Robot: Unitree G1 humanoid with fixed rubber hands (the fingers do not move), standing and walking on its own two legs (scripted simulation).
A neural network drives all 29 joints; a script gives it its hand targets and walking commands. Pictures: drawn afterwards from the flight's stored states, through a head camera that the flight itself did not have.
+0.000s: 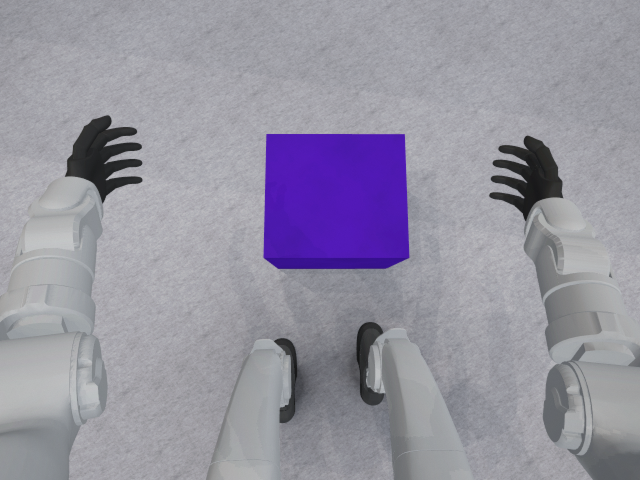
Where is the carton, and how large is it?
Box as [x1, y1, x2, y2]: [263, 134, 408, 268]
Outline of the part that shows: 266,134 263,257 278,268 385,268 408,257 404,134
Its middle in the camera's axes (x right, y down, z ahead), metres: +0.03 -0.07 +0.93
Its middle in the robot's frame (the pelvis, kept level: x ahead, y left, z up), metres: +0.51 -0.03 -0.54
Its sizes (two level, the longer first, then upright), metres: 0.294 0.264 0.278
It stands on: the floor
